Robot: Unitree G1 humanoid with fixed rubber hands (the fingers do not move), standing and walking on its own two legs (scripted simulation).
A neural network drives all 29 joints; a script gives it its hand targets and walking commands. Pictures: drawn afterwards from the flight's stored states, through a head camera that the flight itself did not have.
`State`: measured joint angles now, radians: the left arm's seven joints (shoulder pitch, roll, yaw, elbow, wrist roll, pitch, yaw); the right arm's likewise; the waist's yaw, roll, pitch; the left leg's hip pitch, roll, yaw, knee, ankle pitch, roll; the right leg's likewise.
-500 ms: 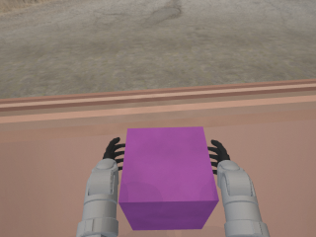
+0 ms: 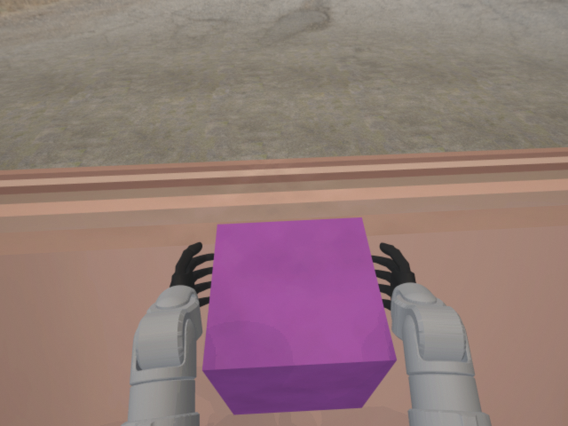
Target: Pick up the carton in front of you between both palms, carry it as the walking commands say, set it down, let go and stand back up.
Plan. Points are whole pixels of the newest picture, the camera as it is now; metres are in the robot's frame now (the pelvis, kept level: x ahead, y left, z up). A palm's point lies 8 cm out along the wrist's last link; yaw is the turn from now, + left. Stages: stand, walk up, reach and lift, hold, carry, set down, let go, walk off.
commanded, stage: carry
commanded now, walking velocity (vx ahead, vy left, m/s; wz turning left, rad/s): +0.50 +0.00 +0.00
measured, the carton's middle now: (294, 321) +0.28 +0.01 +0.00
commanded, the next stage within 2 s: none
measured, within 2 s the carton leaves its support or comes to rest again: neither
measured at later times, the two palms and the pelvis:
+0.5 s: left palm (200, 182) +0.51 +0.18 +0.09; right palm (360, 179) +0.53 -0.12 +0.09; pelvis +0.25 +0.01 +0.00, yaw +3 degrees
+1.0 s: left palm (217, 104) +0.84 +0.20 +0.09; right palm (333, 104) +0.85 -0.10 +0.09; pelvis +0.58 +0.04 -0.01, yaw +2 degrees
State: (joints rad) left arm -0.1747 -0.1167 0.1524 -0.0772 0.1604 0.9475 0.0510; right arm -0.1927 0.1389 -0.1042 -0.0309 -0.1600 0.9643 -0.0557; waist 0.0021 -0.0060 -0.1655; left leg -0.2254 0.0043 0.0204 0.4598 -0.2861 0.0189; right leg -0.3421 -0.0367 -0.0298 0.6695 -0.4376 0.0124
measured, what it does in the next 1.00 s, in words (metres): walks ahead: right foot, then left foot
